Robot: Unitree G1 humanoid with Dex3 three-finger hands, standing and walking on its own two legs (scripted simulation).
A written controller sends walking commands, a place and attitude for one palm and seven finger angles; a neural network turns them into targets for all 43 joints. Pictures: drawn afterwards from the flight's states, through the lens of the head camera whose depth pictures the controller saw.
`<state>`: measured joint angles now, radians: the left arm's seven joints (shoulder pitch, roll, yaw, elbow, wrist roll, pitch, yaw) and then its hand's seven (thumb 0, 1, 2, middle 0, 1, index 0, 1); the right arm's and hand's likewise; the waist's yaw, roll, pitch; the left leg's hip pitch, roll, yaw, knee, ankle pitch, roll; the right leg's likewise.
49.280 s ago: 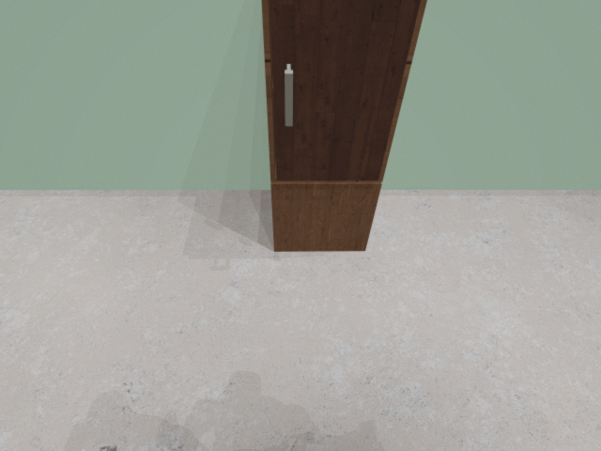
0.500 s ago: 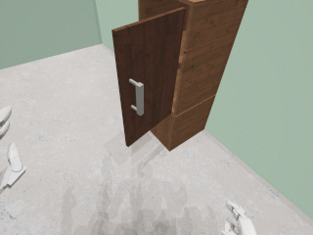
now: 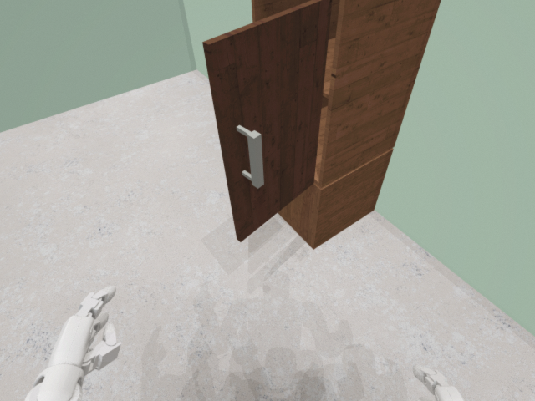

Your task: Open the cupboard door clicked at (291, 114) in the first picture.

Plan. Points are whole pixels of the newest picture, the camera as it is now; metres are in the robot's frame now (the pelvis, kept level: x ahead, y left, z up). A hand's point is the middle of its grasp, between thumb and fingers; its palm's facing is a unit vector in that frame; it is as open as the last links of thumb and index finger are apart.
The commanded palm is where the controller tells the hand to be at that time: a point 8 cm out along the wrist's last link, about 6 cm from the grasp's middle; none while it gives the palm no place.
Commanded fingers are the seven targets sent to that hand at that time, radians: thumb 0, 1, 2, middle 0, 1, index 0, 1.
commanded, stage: let the arm hang, fingers relaxed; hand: left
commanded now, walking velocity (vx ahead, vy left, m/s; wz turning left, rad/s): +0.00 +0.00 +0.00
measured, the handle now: (249, 157) +0.64 +0.08 -0.01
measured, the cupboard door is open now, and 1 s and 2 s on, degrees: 100 100 100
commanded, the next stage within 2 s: look to check the result in 0.96 s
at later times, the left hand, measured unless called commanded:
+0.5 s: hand out of the picture -0.04 +0.18 -0.16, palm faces +0.02 -0.97 -0.24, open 7.3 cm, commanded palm none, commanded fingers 0.00 0.90 0.90 -0.20 -0.30 -0.20 -0.30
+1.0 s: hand out of the picture +0.05 +0.16 -0.16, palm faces +0.01 -0.98 -0.20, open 7.3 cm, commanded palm none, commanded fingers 0.00 0.90 0.90 -0.20 -0.30 -0.20 -0.30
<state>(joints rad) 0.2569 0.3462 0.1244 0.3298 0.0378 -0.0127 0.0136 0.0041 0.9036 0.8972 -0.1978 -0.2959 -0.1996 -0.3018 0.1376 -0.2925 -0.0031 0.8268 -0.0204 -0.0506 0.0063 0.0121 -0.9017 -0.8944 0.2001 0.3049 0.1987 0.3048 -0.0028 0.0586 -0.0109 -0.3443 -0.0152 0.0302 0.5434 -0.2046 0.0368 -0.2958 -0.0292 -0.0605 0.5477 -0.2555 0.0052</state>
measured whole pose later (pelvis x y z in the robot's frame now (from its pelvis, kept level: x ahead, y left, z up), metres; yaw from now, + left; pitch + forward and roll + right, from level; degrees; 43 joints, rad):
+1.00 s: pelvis +0.02 -0.02 +0.01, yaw +0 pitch -1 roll +0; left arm 0.20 0.17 0.01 1.13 0.01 0.00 0.02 0.00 0.92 0.90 -0.20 -0.30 -0.20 -0.30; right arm 0.23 -0.16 -0.01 1.13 -0.03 0.01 -0.02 0.01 -0.91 -0.89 0.20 0.30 0.19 0.30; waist -0.01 0.00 0.06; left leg -0.21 0.00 0.02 0.40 -0.17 0.01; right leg -0.16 -0.01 -0.07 0.41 -0.22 -0.02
